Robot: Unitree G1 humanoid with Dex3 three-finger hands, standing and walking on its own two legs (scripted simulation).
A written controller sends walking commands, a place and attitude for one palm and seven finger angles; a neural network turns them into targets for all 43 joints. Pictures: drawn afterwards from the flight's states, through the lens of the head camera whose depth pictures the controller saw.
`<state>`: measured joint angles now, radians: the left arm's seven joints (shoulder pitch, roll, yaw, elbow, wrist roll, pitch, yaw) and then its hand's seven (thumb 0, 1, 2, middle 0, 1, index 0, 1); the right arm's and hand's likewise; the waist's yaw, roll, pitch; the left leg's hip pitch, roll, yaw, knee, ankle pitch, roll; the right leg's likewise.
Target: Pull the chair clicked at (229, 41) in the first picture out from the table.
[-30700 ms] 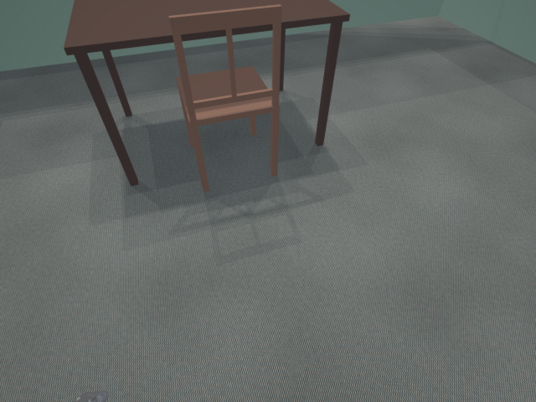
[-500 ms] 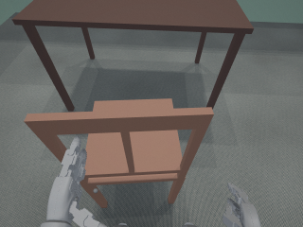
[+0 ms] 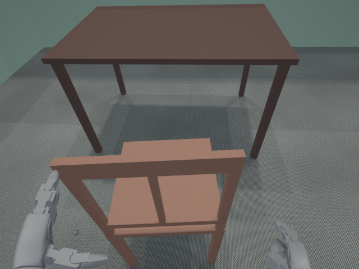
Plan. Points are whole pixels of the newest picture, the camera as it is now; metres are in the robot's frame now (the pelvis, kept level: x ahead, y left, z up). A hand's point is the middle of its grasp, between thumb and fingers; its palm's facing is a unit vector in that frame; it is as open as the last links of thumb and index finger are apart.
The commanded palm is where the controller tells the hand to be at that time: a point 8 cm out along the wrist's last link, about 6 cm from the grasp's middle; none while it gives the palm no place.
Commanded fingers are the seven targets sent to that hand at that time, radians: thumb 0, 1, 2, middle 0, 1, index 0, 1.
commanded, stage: draw the hand back to the body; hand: left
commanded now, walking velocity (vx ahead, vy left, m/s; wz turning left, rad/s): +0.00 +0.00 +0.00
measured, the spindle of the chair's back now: (157, 200) +0.32 +0.09 -0.08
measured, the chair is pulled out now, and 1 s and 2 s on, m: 0.51 0.51 0.51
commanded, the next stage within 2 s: step back with the hand held close in 0.88 s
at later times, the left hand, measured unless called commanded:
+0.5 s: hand (22, 187) +0.20 +0.26 +0.19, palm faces +0.47 -0.77 -0.44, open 9.4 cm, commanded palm +0.15 +0.30 +0.20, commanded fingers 0.00 0.90 0.90 -0.20 -0.30 -0.20 -0.30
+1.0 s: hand (21, 186) +0.20 +0.26 +0.19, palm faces +0.47 -0.78 -0.42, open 7.4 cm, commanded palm +0.15 +0.29 +0.20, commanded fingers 0.00 0.90 0.90 -0.20 -0.30 -0.20 -0.30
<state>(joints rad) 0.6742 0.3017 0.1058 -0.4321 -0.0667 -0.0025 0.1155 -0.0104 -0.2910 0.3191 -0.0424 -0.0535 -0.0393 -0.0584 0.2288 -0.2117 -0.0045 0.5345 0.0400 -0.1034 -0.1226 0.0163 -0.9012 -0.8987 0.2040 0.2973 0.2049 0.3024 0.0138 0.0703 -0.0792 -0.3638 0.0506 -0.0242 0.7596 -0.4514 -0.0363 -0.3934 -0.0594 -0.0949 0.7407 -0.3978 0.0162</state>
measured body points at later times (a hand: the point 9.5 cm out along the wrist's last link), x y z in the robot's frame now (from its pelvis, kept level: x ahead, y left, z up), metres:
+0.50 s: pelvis +0.01 +0.00 +0.03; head -0.01 -0.04 +0.47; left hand +0.17 +0.30 +0.21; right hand +0.20 -0.22 -0.06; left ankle -0.03 +0.14 -0.71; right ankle -0.01 -0.13 -0.71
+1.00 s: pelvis +0.00 +0.00 +0.03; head -0.01 -0.03 +0.48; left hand +0.17 +0.30 +0.21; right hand +0.19 -0.23 -0.06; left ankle -0.03 +0.14 -0.71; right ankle -0.01 -0.13 -0.71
